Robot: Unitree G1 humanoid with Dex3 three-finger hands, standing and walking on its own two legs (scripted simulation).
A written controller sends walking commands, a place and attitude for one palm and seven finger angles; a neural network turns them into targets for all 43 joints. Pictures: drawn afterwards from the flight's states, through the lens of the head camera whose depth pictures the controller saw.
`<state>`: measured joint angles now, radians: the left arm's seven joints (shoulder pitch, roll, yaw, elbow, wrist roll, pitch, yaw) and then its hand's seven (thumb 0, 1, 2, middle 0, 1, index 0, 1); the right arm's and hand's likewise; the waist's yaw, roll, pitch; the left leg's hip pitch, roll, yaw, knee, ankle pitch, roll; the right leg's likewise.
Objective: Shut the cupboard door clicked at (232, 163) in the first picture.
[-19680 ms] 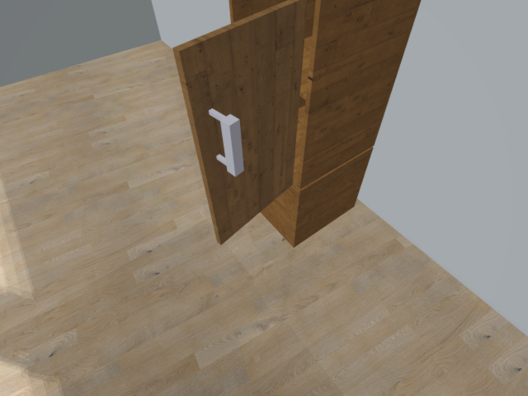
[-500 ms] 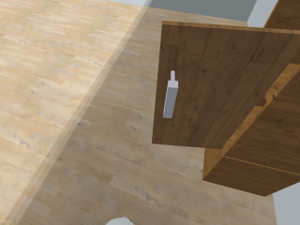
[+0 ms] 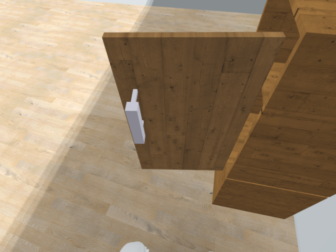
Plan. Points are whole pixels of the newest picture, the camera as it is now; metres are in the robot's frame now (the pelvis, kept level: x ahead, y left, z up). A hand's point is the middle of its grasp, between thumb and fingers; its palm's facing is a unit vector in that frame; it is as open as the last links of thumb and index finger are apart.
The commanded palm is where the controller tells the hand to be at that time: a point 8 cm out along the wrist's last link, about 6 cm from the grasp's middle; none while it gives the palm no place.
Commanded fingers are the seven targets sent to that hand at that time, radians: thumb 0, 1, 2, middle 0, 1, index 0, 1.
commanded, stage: shuffle to correct the standing spot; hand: left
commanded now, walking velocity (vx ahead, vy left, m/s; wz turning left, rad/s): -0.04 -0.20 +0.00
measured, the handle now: (137, 117) +0.42 +0.10 +0.06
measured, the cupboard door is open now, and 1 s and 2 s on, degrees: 100 100 100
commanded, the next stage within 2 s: come to a stop and stand still in 0.26 s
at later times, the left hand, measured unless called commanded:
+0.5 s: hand out of the picture +0.04 +0.10 -0.16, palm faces +0.03 -0.99 -0.16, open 7.3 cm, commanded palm none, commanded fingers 0.00 0.90 0.90 -0.20 -0.30 -0.20 -0.30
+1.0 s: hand out of the picture -0.01 +0.11 -0.17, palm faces +0.06 -0.97 -0.22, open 7.3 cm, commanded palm none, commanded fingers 0.00 0.90 0.90 -0.20 -0.30 -0.20 -0.30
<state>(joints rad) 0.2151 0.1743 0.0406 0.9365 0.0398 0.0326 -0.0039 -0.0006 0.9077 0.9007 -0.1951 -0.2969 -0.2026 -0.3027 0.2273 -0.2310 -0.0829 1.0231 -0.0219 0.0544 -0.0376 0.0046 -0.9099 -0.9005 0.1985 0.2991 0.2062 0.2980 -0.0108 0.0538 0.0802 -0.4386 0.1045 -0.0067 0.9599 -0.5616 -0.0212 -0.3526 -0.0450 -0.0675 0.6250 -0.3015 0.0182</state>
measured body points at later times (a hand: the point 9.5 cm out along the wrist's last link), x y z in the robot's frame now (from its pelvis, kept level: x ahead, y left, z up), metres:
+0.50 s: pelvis -0.01 -0.08 +0.02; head +0.04 -0.06 +0.47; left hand +0.04 +0.15 -0.15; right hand +0.03 -0.33 -0.12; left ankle +0.01 +0.03 -0.72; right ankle -0.04 -0.27 -0.67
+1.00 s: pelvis -0.02 -0.09 +0.01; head +0.01 -0.07 +0.46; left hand -0.01 +0.16 -0.16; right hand +0.05 -0.33 -0.13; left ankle +0.00 -0.01 -0.72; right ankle -0.06 -0.25 -0.69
